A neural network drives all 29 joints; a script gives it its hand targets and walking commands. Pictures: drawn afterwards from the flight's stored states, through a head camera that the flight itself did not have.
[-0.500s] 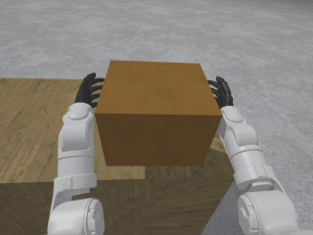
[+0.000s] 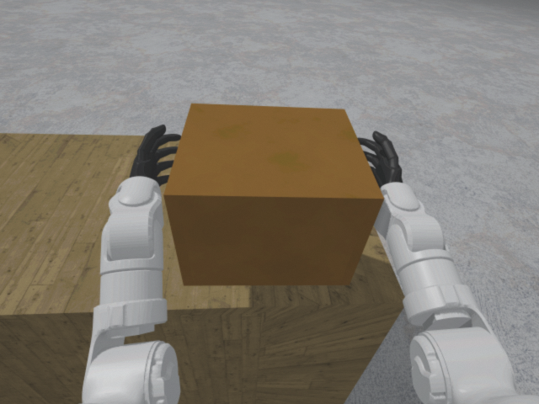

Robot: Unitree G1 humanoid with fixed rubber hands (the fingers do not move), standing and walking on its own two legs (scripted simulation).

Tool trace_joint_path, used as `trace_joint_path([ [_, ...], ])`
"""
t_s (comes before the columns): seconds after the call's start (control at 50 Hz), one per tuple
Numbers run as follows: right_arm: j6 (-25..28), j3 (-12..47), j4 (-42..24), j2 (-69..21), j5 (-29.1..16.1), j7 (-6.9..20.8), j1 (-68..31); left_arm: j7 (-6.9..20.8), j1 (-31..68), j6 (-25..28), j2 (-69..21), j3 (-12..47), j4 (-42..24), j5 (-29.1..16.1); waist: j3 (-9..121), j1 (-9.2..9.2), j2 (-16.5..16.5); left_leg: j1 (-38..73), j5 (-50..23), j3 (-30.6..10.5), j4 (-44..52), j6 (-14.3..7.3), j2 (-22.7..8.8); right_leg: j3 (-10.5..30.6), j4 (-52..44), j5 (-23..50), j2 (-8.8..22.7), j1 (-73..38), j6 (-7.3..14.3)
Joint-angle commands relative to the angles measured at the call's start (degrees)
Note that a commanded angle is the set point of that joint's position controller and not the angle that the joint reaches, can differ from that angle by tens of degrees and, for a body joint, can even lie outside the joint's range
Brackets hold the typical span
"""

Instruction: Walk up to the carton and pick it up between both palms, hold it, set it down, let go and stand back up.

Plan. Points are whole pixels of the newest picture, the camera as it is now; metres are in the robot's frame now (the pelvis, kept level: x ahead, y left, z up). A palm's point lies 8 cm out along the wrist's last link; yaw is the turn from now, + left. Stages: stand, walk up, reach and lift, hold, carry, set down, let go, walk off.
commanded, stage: hold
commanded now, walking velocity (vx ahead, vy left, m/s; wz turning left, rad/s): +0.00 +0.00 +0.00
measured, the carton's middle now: (268, 192) +0.39 +0.01 +0.15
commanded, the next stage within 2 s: none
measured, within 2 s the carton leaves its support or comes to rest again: neither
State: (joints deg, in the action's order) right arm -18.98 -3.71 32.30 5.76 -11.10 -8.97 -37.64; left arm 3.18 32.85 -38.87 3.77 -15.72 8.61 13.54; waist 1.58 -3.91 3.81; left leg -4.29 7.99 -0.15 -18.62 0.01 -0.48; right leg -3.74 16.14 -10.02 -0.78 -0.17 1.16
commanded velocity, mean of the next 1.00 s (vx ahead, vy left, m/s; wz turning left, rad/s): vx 0.00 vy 0.00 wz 0.00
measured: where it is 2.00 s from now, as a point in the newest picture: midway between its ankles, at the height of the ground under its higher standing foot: outside the picture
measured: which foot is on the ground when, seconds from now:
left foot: down 0.00-1.00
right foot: down 0.00-1.00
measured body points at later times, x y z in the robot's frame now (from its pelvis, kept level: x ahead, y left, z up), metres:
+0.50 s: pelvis +0.00 +0.00 +0.00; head -0.05 +0.03 +0.45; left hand +0.37 +0.18 +0.19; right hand +0.38 -0.17 +0.19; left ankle +0.03 +0.12 -0.75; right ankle +0.00 -0.10 -0.75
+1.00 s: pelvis +0.00 +0.00 +0.00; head -0.05 +0.03 +0.45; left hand +0.37 +0.18 +0.19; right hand +0.38 -0.17 +0.19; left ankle +0.03 +0.12 -0.75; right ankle +0.00 -0.10 -0.75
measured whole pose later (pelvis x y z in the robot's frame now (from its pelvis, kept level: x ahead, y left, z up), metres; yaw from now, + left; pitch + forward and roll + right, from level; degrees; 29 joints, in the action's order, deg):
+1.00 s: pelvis +0.00 +0.00 +0.00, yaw +0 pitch -6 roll -1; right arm -19.1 -3.8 32.4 5.8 -11.1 -9.0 -37.8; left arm 3.0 32.9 -38.8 3.7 -15.7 8.9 13.4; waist 1.7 -3.9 3.7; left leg -4.3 8.0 -0.4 -18.6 0.0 -0.4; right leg -3.5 16.1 -10.0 -0.9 -0.2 1.2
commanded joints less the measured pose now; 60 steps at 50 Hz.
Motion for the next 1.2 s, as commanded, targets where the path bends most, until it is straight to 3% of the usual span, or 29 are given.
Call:
trace_joint_path([
  [0.0,3.32,20.56,-19.45,-31.27,-5.23,6.84,-46.07,6.83,38.62,2.91,-31.47,26.43,-7.29,-8.64,19.45,-0.49,-5.96,10.92,-12.7,0.55,0.84,0.74,2.23,0.03,-2.54,10.49,-1.55,1.41,-3.26],
  [0.98,3.13,20.52,-19.17,-31.49,-5.23,6.83,-46.2,6.85,38.98,3.04,-31.67,26.42,-6.99,-8.65,19.41,-0.48,-5.88,10.69,-12.44,0.44,0.93,0.72,2.25,0.15,-2.59,10.44,-1.54,1.38,-3.27],
  [1.0,4.12,21.83,-26.61,-32.29,-7.18,6.97,-45.82,6.26,39.57,3.85,-34.87,31.65,-16.19,-11.68,27.77,-2.57,-7.85,14.75,-18.3,-0.18,-0.95,2.03,1.91,-0.29,-1.7,14.38,-2.14,0.7,-3.25],
  [1.02,3.25,22.18,-26.08,-30.76,-7.57,6.93,-45.28,5.74,38.8,3.48,-33.49,31.05,-14.62,-11.23,25.38,-2.31,-8.9,15.83,-20.31,-0.22,-1.71,2.43,1.98,-0.16,-2.29,14.2,-2.15,2.2,-2.96],
  [1.04,2.43,22.09,-25.43,-30.22,-7.38,6.86,-43.38,5.68,37.8,3.11,-32.81,30.51,-14.8,-10.86,24.03,-2.68,-7.94,16.41,-19.82,-0.22,-1.54,2.4,1.99,-0.28,-2.79,13.58,-2.08,2.83,-3.15],
  [1.1,0.82,19.96,-19.91,-29.1,-5.27,7.51,-42.01,6.99,36.37,1.32,-30.24,25.82,-10.25,-7.81,15.87,-1.13,-5.41,10.8,-8.93,0.36,2.42,0.45,1.78,0.0,-4.0,5.61,-1.13,3.8,-3.04],
  [1.18,1.56,20.77,-21.85,-30.83,-5.66,7.58,-43.5,7.77,36.89,1.25,-30.23,25.71,-11.42,-7.65,18.08,-0.81,-5.43,11.19,-11.66,0.9,1.76,0.37,2.25,0.25,-3.19,10.22,-0.97,1.02,-3.55],
])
